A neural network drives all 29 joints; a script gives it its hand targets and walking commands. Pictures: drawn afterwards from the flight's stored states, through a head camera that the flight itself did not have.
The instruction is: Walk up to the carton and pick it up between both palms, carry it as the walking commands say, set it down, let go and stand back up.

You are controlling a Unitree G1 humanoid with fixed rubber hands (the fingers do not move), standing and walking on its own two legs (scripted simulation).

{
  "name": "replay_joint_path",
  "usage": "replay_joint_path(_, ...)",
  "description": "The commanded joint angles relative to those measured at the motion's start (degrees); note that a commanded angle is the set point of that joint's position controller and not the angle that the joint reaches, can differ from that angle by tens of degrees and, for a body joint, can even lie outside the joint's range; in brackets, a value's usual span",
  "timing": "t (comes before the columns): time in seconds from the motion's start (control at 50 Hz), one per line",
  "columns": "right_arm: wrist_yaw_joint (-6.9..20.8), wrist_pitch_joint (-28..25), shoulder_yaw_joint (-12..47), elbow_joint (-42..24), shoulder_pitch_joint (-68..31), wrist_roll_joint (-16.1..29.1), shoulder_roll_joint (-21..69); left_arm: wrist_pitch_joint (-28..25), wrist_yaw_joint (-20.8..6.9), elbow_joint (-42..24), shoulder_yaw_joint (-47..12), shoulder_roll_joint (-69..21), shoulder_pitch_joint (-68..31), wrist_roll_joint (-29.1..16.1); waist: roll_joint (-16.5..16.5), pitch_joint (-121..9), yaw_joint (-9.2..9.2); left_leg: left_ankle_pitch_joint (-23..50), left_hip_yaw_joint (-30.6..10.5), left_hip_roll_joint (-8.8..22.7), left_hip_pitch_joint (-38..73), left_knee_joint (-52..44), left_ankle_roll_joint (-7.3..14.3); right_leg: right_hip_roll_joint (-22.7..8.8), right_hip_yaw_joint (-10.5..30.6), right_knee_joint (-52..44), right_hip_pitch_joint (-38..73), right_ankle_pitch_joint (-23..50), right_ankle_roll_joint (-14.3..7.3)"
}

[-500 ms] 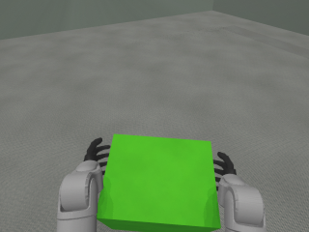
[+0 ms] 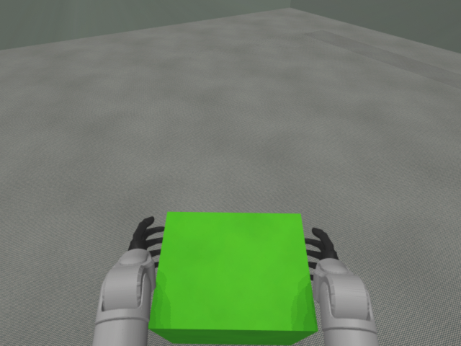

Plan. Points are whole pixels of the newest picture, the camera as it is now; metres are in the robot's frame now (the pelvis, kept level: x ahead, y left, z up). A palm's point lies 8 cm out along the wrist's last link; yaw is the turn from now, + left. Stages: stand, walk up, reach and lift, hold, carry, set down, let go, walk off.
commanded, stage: carry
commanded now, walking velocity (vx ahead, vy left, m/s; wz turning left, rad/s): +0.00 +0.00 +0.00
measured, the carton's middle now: (232, 282) +0.29 +0.01 -0.04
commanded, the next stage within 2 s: hold in 1.72 s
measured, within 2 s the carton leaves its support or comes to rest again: neither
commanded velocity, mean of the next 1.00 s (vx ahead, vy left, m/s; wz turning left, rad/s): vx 0.00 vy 0.00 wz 0.00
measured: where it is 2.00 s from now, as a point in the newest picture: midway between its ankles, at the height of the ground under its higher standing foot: outside the picture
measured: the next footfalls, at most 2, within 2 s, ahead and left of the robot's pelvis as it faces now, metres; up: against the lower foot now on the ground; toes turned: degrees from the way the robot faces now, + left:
none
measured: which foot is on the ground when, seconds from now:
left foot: down 0.00-1.00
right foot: down 0.00-1.00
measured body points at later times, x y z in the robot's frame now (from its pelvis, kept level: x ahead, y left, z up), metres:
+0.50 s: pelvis +0.03 +0.03 +0.00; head +0.01 +0.02 +0.45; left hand +0.32 +0.20 +0.04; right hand +0.31 -0.13 +0.04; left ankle -0.03 +0.13 -0.73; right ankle +0.11 -0.09 -0.73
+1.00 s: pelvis +0.04 +0.03 +0.00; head +0.02 +0.03 +0.45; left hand +0.31 +0.20 +0.03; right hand +0.31 -0.13 +0.02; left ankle -0.03 +0.13 -0.73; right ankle +0.11 -0.09 -0.73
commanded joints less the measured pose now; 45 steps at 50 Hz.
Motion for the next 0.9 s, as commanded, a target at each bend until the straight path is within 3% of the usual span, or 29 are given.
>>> replay_joint_path(0.0,11.52,-10.27,27.12,-12.80,-32.54,17.08,37.79,-4.97,-12.29,-6.63,-29.58,-41.44,-21.52,-17.49,-5.75,-14.41,-0.95,1.22,-5.13,2.30,0.87,-3.39,2.37,-7.92,12.22,-7.41,11.71,-8.92,2.79)
replay_joint_path(0.06,11.09,-10.50,30.62,-19.00,-30.44,20.14,41.50,-5.54,-11.24,-14.62,-34.00,-44.23,-21.97,-19.95,-1.61,-16.92,-0.45,4.57,-5.50,3.46,1.28,-4.31,3.07,-7.81,11.13,-4.13,14.37,-2.56,1.31)
replay_joint_path(0.1,10.60,-9.10,32.00,-21.41,-26.38,21.08,43.04,-4.52,-10.47,-18.30,-35.50,-44.65,-20.26,-20.55,-0.67,-18.02,0.10,6.37,-4.72,3.86,0.49,-4.20,3.58,-7.79,10.14,-2.71,17.29,2.64,0.96)
replay_joint_path(0.18,10.97,-7.76,28.62,-13.83,-19.21,17.69,37.23,-3.53,-9.72,-13.36,-32.96,-37.87,-15.18,-16.84,0.58,-17.21,0.27,9.86,-4.33,4.59,1.03,-4.90,3.35,-7.83,9.09,-0.32,17.36,9.65,0.41)
replay_joint_path(0.22,11.10,-7.70,29.28,-16.73,-20.47,18.42,36.97,-3.19,-9.64,-15.18,-33.72,-38.49,-15.79,-17.56,0.49,-15.15,0.32,11.34,-4.21,4.96,0.47,-5.25,3.11,-7.43,8.31,0.10,16.39,10.48,0.46)
replay_joint_path(0.36,10.96,-8.27,25.50,-13.36,-21.56,16.38,33.08,-3.42,-9.50,-10.07,-30.67,-36.72,-16.58,-16.60,-0.34,-10.59,0.27,12.87,-4.27,5.75,-0.73,-6.56,3.07,-6.39,6.19,1.24,13.72,7.05,0.94)
replay_joint_path(0.38,10.97,-8.82,24.06,-10.80,-21.54,15.34,31.60,-3.88,-9.52,-7.04,-29.12,-35.41,-16.04,-15.48,-0.07,-10.67,0.34,12.18,-4.14,5.68,-0.73,-6.59,3.11,-6.35,6.27,1.26,13.62,6.75,0.99)
replay_joint_path(0.64,9.89,-13.86,24.07,-14.01,-21.57,15.96,29.17,-9.10,-8.63,-11.12,-28.65,-32.60,-16.62,-16.18,-0.14,-14.69,0.29,20.33,-2.87,5.07,3.13,-2.85,3.06,-7.36,5.20,3.90,14.93,14.24,0.98)
replay_joint_path(0.66,10.00,-13.95,23.44,-11.37,-20.17,15.02,28.81,-9.30,-8.72,-9.33,-28.27,-31.87,-16.03,-15.48,-0.25,-15.17,0.28,20.85,-2.81,5.04,3.33,-2.59,3.03,-7.37,5.13,4.15,15.17,14.48,0.88)
replay_joint_path(0.68,9.75,-14.08,24.14,-14.25,-20.63,15.94,29.07,-9.44,-8.49,-12.31,-28.89,-32.11,-16.51,-16.39,-0.39,-14.84,0.28,20.02,-2.92,5.07,3.17,-2.89,3.06,-7.30,5.09,4.07,14.88,13.66,0.95)
replay_joint_path(0.88,10.35,-15.08,23.29,-9.66,-18.50,13.42,26.55,-10.33,-8.84,-7.72,-27.87,-30.09,-15.15,-14.16,0.22,-11.35,0.40,12.58,-4.15,5.55,0.08,-5.93,3.35,-6.07,4.81,3.38,13.58,6.16,1.00)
